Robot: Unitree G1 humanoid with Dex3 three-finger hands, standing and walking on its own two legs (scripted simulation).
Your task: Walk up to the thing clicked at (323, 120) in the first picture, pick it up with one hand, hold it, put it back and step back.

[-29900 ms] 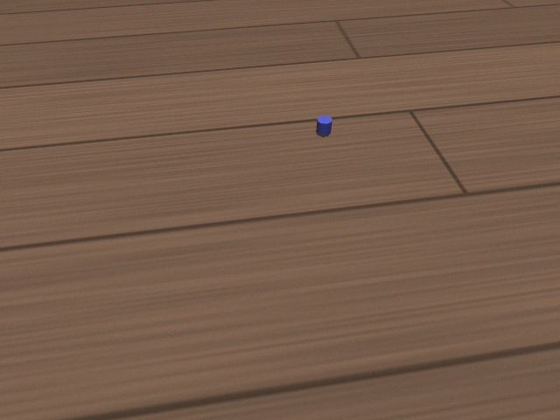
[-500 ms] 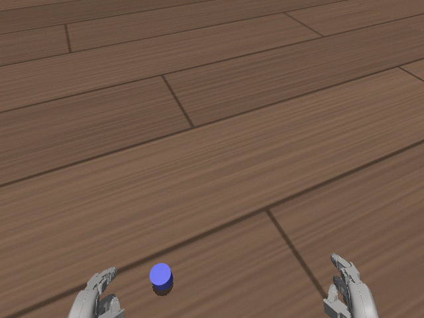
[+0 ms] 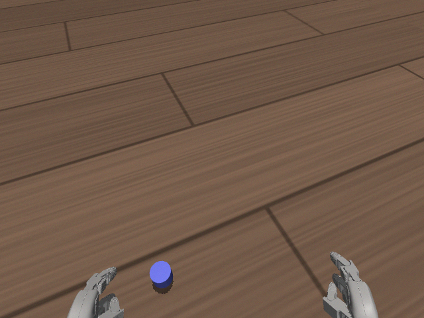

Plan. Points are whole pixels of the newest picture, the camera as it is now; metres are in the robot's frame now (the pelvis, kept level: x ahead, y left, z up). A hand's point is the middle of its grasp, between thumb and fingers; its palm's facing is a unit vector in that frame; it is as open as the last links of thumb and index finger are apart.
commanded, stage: stand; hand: left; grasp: from above
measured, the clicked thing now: (161, 274) +0.42 +0.22 -0.68
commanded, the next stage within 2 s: none
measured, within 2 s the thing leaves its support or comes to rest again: neither
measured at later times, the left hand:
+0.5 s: hand out of the picture +0.06 +0.24 -0.11, palm faces +0.05 -0.95 -0.31, open 7.4 cm
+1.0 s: hand out of the picture +0.02 +0.24 -0.10, palm faces +0.04 -0.94 -0.33, open 7.4 cm
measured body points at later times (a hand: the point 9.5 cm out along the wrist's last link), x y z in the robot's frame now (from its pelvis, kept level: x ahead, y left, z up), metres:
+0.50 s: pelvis -0.01 +0.01 +0.05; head +0.00 +0.02 +0.50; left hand +0.06 +0.29 -0.09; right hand +0.08 -0.27 -0.08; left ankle +0.01 +0.12 -0.68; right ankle +0.00 -0.14 -0.68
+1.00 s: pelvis -0.02 +0.00 +0.07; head -0.03 +0.00 +0.51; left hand +0.02 +0.29 -0.08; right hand +0.05 -0.28 -0.08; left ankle +0.01 +0.12 -0.68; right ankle +0.00 -0.14 -0.68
